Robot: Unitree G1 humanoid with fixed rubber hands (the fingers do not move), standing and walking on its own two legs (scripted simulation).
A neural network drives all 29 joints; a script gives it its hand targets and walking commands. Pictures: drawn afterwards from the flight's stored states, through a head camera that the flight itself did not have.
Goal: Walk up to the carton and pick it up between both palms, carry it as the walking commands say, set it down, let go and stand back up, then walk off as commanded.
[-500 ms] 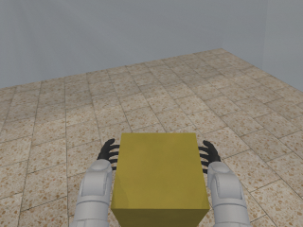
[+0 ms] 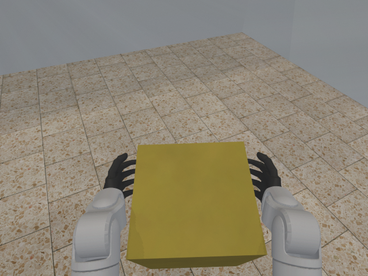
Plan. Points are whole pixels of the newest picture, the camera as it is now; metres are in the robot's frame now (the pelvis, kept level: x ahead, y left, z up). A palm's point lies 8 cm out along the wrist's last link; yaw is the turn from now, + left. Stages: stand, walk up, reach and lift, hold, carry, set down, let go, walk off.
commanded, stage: carry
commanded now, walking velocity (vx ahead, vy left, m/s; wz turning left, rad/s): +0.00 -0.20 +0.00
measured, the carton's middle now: (192, 211) +0.27 +0.00 +0.01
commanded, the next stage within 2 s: none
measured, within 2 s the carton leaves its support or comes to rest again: neither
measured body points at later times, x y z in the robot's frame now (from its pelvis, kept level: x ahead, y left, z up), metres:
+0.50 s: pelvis -0.04 -0.05 +0.02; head -0.04 +0.01 +0.47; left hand +0.24 +0.12 +0.10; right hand +0.25 -0.19 +0.14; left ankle -0.01 +0.04 -0.73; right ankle -0.04 -0.24 -0.64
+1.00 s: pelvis -0.10 -0.17 +0.00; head -0.10 -0.17 +0.45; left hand +0.18 -0.01 +0.09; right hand +0.19 -0.32 +0.10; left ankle -0.11 -0.09 -0.70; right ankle -0.07 -0.25 -0.73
